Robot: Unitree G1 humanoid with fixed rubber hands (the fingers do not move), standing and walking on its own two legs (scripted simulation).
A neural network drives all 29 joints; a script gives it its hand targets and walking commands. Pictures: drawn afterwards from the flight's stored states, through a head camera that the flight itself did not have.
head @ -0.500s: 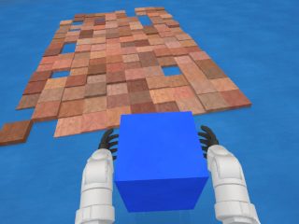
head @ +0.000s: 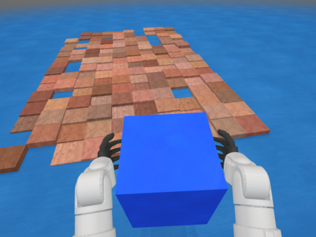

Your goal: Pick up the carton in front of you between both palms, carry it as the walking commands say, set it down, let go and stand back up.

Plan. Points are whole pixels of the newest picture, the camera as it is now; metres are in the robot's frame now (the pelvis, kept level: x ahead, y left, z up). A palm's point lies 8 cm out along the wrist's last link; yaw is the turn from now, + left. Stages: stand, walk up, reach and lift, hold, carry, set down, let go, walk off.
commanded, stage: carry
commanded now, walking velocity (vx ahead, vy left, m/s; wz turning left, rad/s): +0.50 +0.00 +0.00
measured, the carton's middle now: (167, 172) +0.29 +0.00 +0.04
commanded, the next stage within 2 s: none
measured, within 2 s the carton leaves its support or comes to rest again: neither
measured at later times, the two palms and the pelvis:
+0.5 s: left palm (109, 108) +0.51 +0.19 +0.10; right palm (196, 103) +0.53 -0.11 +0.10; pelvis +0.29 +0.02 +0.00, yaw +1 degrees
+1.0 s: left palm (117, 54) +0.88 +0.20 +0.14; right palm (180, 52) +0.88 -0.10 +0.15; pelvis +0.60 +0.05 +0.01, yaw +0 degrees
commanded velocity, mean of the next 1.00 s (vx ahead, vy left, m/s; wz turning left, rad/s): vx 0.50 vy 0.00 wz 0.00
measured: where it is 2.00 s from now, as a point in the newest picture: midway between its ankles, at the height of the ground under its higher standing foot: (157, 131)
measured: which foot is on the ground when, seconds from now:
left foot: down 0.00-0.16, up 0.18-0.52, down 0.54-1.00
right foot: down 0.00-0.00, up 0.02-0.14, down 0.16-0.56, up 0.58-1.00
